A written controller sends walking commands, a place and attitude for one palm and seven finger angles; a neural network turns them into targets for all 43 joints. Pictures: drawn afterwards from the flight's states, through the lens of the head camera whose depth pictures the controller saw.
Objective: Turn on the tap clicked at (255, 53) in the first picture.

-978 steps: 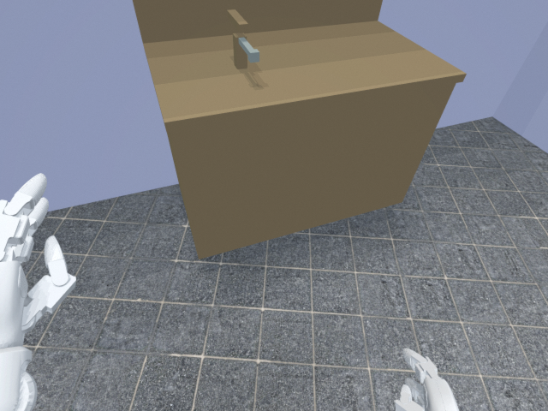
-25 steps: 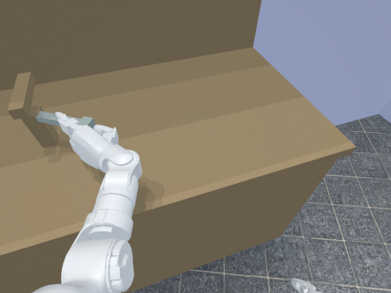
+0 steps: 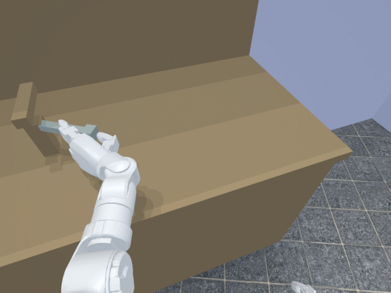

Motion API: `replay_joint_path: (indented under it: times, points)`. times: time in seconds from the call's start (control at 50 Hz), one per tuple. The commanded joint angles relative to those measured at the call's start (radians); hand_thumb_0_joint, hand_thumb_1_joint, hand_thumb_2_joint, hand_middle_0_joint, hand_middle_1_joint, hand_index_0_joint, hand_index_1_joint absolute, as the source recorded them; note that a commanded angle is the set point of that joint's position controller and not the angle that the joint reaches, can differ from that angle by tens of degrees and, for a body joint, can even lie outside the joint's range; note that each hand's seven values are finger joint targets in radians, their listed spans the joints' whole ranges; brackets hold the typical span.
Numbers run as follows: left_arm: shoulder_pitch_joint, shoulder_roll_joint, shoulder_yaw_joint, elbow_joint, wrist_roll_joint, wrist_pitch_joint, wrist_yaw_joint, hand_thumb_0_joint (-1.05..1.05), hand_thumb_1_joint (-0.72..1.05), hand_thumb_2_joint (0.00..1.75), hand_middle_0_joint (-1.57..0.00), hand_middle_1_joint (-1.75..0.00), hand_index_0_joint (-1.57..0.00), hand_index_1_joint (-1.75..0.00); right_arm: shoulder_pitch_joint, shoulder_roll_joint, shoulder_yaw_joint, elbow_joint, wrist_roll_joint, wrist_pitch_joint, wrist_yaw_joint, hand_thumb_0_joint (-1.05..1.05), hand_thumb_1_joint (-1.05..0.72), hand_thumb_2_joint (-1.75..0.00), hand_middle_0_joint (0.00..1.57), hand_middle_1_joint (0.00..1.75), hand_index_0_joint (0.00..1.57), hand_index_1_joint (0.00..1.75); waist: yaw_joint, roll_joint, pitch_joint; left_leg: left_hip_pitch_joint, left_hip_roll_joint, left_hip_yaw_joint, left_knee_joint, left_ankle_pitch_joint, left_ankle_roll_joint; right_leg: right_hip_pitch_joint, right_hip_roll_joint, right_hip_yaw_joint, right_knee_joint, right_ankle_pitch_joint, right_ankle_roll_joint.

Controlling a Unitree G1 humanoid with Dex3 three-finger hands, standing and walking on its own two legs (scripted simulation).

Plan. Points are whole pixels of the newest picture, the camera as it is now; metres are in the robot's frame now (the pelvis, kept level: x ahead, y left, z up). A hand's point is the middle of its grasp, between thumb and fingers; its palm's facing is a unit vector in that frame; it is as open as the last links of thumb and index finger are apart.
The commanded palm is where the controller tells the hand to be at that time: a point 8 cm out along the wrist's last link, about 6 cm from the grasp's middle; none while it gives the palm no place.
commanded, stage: lift the hand up off the lever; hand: left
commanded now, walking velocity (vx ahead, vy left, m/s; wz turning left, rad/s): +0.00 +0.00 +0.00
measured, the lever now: (90, 133) +0.44 +0.24 +0.10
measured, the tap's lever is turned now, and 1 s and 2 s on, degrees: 58 45 48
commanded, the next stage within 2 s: draw the hand back beside the body in 1.92 s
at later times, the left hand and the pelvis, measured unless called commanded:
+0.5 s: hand (101, 146) +0.39 +0.20 +0.11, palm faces +0.81 -0.59 -0.07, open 9.1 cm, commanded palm +0.34 +0.22 +0.12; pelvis +0.00 +0.01 +0.00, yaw +0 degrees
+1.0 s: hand (99, 141) +0.39 +0.20 +0.13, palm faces +0.82 -0.57 -0.07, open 8.8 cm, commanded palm +0.34 +0.22 +0.14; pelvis -0.01 +0.00 +0.01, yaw +0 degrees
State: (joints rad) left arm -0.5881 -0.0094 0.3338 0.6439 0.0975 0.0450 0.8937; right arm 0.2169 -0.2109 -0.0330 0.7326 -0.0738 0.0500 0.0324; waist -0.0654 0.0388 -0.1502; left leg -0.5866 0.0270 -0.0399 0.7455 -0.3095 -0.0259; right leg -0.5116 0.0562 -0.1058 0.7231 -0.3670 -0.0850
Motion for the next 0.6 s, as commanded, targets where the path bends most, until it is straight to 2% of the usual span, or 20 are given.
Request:
replay_joint_path:
  times: [0.0,0.02,0.04,0.08,0.1,0.12,0.14,0.18,0.22,0.26,0.3,0.32,0.34,0.4,0.42,0.44,0.48,0.52,0.56,0.58]
  points:
    - [-0.369,0.213,0.012,-0.272,0.035,-0.047,0.036,0.0,0.9,0.9,-0.15,-0.15,-0.15,-0.15,-0.091,-0.106,-0.033,-0.136,0.003,-0.047,-0.006,0.0,-0.9,-0.9,0.2,0.3,0.2,0.3,0.043,-0.075,-0.288,0.126,-0.038,0.028,-0.047,0.18,0.05,0.182,-0.071,0.079,-0.149,0.317,0.074]
    - [-0.337,0.245,0.044,-0.274,0.034,-0.042,0.035,0.0,0.9,0.9,-0.15,-0.15,-0.15,-0.15,-0.098,-0.108,-0.039,-0.134,0.003,-0.045,-0.009,0.0,-0.9,-0.9,0.2,0.3,0.2,0.3,0.058,-0.064,-0.29,0.127,-0.038,0.023,-0.051,0.186,0.048,0.189,-0.067,0.075,-0.146,0.311,0.068]
    - [-0.358,0.207,0.004,-0.286,0.033,-0.038,0.031,0.0,0.9,0.9,-0.15,-0.15,-0.15,-0.15,-0.104,-0.104,-0.032,-0.138,0.005,-0.044,-0.008,0.0,-0.9,-0.9,0.2,0.3,0.2,0.3,0.047,-0.06,-0.276,0.133,-0.038,0.025,-0.055,0.189,0.048,0.179,-0.069,0.072,-0.146,0.307,0.067]
    - [-0.399,0.205,-0.005,-0.273,0.038,-0.032,0.032,0.0,0.9,0.9,-0.15,-0.15,-0.15,-0.15,-0.106,-0.102,-0.032,-0.13,0.005,-0.046,-0.009,0.0,-0.9,-0.9,0.2,0.3,0.2,0.3,0.036,-0.091,-0.257,0.129,-0.036,0.022,-0.053,0.173,0.048,0.165,-0.069,0.072,-0.155,0.28,0.069]
    - [-0.398,0.205,-0.004,-0.291,0.037,-0.031,0.033,0.0,0.9,0.9,-0.15,-0.15,-0.15,-0.15,-0.111,-0.102,-0.032,-0.133,0.004,-0.047,-0.01,0.0,-0.9,-0.9,0.2,0.3,0.2,0.3,0.04,-0.082,-0.265,0.14,-0.035,0.024,-0.053,0.184,0.049,0.17,-0.068,0.074,-0.155,0.293,0.069]
    - [-0.381,0.23,0.019,-0.309,0.039,-0.03,0.034,0.0,0.9,0.9,-0.15,-0.15,-0.15,-0.15,-0.116,-0.104,-0.035,-0.132,0.004,-0.046,-0.012,0.0,-0.9,-0.9,0.2,0.3,0.2,0.3,0.055,-0.06,-0.276,0.153,-0.035,0.02,-0.06,0.194,0.047,0.176,-0.062,0.068,-0.151,0.286,0.061]
    - [-0.399,0.198,-0.015,-0.332,0.044,-0.03,0.033,0.0,0.9,0.9,-0.15,-0.15,-0.15,-0.15,-0.12,-0.098,-0.032,-0.135,0.005,-0.046,-0.01,0.0,-0.9,-0.9,0.2,0.3,0.2,0.3,0.05,-0.033,-0.287,0.171,-0.034,0.023,-0.058,0.215,0.045,0.173,-0.063,0.065,-0.14,0.304,0.058]
    - [-0.395,0.169,-0.039,-0.334,0.046,-0.021,0.036,0.0,0.9,0.9,-0.15,-0.15,-0.15,-0.15,-0.121,-0.094,-0.031,-0.132,0.0,-0.049,-0.005,0.0,-0.9,-0.9,0.2,0.3,0.2,0.3,0.048,-0.031,-0.29,0.183,-0.033,0.021,-0.054,0.231,0.041,0.165,-0.06,0.057,-0.135,0.311,0.056]
    - [-0.369,0.204,-0.006,-0.345,0.047,-0.014,0.035,0.0,0.9,0.9,-0.15,-0.15,-0.15,-0.15,-0.123,-0.098,-0.034,-0.13,-0.001,-0.047,-0.007,0.0,-0.9,-0.9,0.2,0.3,0.2,0.3,0.062,-0.04,-0.299,0.189,-0.032,0.015,-0.057,0.249,0.04,0.181,-0.057,0.054,-0.133,0.326,0.053]
    - [-0.386,0.172,-0.042,-0.385,0.045,-0.009,0.033,0.0,0.9,0.9,-0.15,-0.15,-0.15,-0.15,-0.135,-0.093,-0.03,-0.137,0.0,-0.046,-0.005,0.0,-0.9,-0.9,0.2,0.3,0.2,0.3,0.056,-0.029,-0.307,0.204,-0.031,0.021,-0.052,0.27,0.039,0.186,-0.061,0.055,-0.128,0.356,0.054]
    - [-0.359,0.177,-0.037,-0.406,0.042,-0.004,0.033,0.0,0.9,0.9,-0.15,-0.15,-0.15,-0.15,-0.14,-0.091,-0.03,-0.142,0.001,-0.047,-0.005,0.0,-0.9,-0.9,0.2,0.3,0.2,0.3,0.063,-0.053,-0.309,0.203,-0.031,0.023,-0.051,0.278,0.039,0.208,-0.063,0.058,-0.133,0.381,0.057]
    - [-0.335,0.205,-0.012,-0.418,0.041,-0.002,0.029,0.0,0.9,0.9,-0.15,-0.15,-0.15,-0.15,-0.142,-0.095,-0.034,-0.139,0.001,-0.044,-0.008,0.0,-0.9,-0.9,0.2,0.3,0.2,0.3,0.077,-0.046,-0.321,0.21,-0.029,0.017,-0.057,0.293,0.037,0.224,-0.06,0.057,-0.131,0.389,0.052]
    - [-0.333,0.172,-0.045,-0.44,0.039,0.0,0.027,0.0,0.9,0.9,-0.15,-0.15,-0.15,-0.15,-0.15,-0.089,-0.03,-0.145,0.002,-0.045,-0.006,0.0,-0.9,-0.9,0.2,0.3,0.2,0.3,0.072,-0.033,-0.317,0.22,-0.03,0.023,-0.057,0.299,0.038,0.22,-0.062,0.056,-0.131,0.395,0.054]
    - [-0.336,0.167,-0.055,-0.458,0.037,0.008,0.025,0.0,0.9,0.9,-0.15,-0.15,-0.15,-0.15,-0.161,-0.088,-0.028,-0.142,0.003,-0.052,-0.008,0.0,-0.9,-0.9,0.2,0.3,0.2,0.3,0.067,-0.062,-0.293,0.216,-0.028,0.022,-0.057,0.282,0.04,0.22,-0.064,0.059,-0.145,0.386,0.057]
    - [-0.321,0.198,-0.031,-0.468,0.034,0.009,0.022,0.0,0.9,0.9,-0.15,-0.15,-0.15,-0.15,-0.168,-0.092,-0.031,-0.138,0.004,-0.05,-0.011,0.0,-0.9,-0.9,0.2,0.3,0.2,0.3,0.077,-0.052,-0.282,0.218,-0.027,0.016,-0.066,0.278,0.038,0.223,-0.061,0.057,-0.15,0.365,0.053]
    - [-0.335,0.162,-0.069,-0.485,0.034,0.01,0.017,0.0,0.9,0.9,-0.15,-0.15,-0.15,-0.15,-0.18,-0.087,-0.027,-0.141,0.006,-0.054,-0.012,0.0,-0.9,-0.9,0.2,0.3,0.2,0.3,0.07,-0.045,-0.283,0.226,-0.027,0.019,-0.069,0.274,0.038,0.216,-0.062,0.059,-0.15,0.354,0.053]
    - [-0.398,0.137,-0.103,-0.481,0.037,0.012,0.018,0.0,0.9,0.9,-0.15,-0.15,-0.15,-0.15,-0.188,-0.084,-0.023,-0.128,0.005,-0.064,-0.013,0.0,-0.9,-0.9,0.2,0.3,0.2,0.3,0.054,-0.038,-0.25,0.229,-0.027,0.017,-0.068,0.242,0.039,0.182,-0.062,0.06,-0.163,0.31,0.055]
    - [-0.393,0.177,-0.07,-0.48,0.035,0.014,0.018,0.0,0.9,0.9,-0.15,-0.15,-0.15,-0.15,-0.193,-0.089,-0.025,-0.117,0.005,-0.07,-0.018,0.0,-0.9,-0.9,0.2,0.3,0.2,0.3,0.063,-0.027,-0.245,0.23,-0.028,0.01,-0.081,0.215,0.038,0.178,-0.057,0.06,-0.176,0.255,0.052]
    - [-0.444,0.143,-0.112,-0.459,0.033,0.017,0.015,0.0,0.9,0.9,-0.15,-0.15,-0.15,-0.15,-0.21,-0.083,-0.018,-0.111,0.009,-0.076,-0.021,0.0,-0.9,-0.9,0.2,0.3,0.2,0.3,0.047,-0.024,-0.228,0.224,-0.03,0.012,-0.085,0.177,0.038,0.156,-0.062,0.066,-0.186,0.204,0.055]
    - [-0.452,0.15,-0.101,-0.448,0.033,0.018,0.017,0.0,0.9,0.9,-0.15,-0.15,-0.15,-0.15,-0.204,-0.082,-0.018,-0.106,0.008,-0.081,-0.023,0.0,-0.9,-0.9,0.2,0.3,0.2,0.3,0.05,-0.028,-0.232,0.222,-0.031,0.009,-0.087,0.169,0.039,0.158,-0.061,0.067,-0.188,0.194,0.055]
